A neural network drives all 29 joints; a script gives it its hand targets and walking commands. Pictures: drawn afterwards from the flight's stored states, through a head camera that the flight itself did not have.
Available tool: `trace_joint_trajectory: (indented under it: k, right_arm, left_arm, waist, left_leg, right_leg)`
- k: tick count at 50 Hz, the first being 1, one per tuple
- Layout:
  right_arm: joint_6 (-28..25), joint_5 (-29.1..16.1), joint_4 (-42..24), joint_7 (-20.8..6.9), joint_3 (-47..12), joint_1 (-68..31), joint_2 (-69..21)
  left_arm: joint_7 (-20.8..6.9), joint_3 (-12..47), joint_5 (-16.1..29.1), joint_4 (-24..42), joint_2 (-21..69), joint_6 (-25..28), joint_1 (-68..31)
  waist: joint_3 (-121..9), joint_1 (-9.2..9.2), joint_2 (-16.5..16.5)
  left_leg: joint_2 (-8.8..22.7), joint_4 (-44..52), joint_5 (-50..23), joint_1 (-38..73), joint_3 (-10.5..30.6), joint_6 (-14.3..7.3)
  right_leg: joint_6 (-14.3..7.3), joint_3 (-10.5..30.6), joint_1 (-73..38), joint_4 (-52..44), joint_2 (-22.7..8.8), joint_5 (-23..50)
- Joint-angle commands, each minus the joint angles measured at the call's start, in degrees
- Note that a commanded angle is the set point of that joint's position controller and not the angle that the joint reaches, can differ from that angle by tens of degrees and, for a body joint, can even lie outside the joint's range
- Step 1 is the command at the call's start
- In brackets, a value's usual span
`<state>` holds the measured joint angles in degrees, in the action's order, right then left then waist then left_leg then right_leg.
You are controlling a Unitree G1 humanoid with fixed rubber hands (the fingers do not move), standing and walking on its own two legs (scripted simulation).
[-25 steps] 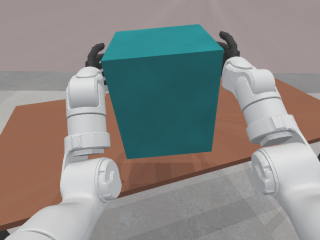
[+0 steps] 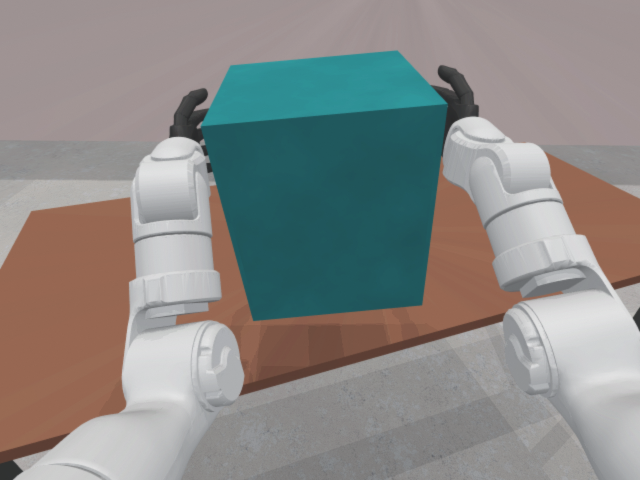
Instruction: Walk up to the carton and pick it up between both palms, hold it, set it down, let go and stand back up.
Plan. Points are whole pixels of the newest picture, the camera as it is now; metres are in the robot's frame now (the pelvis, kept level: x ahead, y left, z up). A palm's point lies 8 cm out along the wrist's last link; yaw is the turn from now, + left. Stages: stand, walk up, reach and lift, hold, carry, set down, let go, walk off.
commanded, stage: hold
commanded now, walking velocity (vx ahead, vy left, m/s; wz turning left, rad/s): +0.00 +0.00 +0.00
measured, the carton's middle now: (325, 184) +0.38 +0.00 +0.25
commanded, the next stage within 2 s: none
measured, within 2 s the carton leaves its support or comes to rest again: neither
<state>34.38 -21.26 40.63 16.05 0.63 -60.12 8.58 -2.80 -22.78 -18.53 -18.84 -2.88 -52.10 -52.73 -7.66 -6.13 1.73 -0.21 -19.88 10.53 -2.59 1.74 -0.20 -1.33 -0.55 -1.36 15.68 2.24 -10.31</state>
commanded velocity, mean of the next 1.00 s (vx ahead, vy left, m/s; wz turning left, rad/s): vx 0.00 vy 0.00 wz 0.00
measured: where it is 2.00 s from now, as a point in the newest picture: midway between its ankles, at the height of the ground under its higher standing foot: outside the picture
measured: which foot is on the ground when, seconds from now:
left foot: down 0.00-1.00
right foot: down 0.00-1.00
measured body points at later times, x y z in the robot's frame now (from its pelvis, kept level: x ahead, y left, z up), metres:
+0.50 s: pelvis +0.00 +0.00 +0.00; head -0.10 +0.02 +0.44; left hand +0.38 +0.16 +0.30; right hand +0.37 -0.15 +0.32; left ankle +0.01 +0.11 -0.75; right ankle -0.01 -0.10 -0.75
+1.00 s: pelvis +0.00 +0.00 +0.00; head -0.10 +0.02 +0.44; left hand +0.37 +0.16 +0.30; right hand +0.37 -0.15 +0.32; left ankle +0.01 +0.11 -0.75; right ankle -0.01 -0.10 -0.75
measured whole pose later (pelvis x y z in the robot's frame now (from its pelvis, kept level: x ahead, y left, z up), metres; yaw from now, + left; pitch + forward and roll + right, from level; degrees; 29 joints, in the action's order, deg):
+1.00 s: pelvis +0.00 +0.00 +0.00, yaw +0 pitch -7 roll -1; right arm 34.4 -21.0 41.2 16.0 0.8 -60.5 8.6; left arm -2.9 -23.0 -18.8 -19.6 -3.0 -51.8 -53.3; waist -7.7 -6.2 1.8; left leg -0.2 -19.8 10.4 -2.5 1.8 -0.1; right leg -1.4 -0.4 -1.6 15.5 2.4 -10.2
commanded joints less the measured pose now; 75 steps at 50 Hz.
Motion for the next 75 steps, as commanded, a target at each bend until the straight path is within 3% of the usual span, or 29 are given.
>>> trace_joint_trajectory:
  k: [1, 75]
  right_arm:
    - [0.24, -7.55, -12.83, -7.22, -13.55, -40.34, -34.33]
    - [0.32, -7.61, -12.67, -7.26, -13.09, -40.17, -33.91]
  left_arm:
    - [-8.45, 22.85, 10.86, 6.53, 29.10, 4.94, -43.39]
    - [-8.77, 22.56, 10.63, 6.42, 29.08, 4.82, -43.49]
  waist:
    - [-13.96, -0.32, -3.58]
    - [-13.24, -0.45, -4.03]
  left_leg:
    - [-1.50, 2.20, -12.01, 2.64, -1.18, 2.91]
    - [-1.37, 2.38, -11.14, 2.21, -0.96, 3.01]
  right_leg:
    - [3.92, 0.44, -2.62, -1.35, 0.81, 12.19]
    - [3.78, 0.50, -2.74, -1.33, 0.90, 11.62]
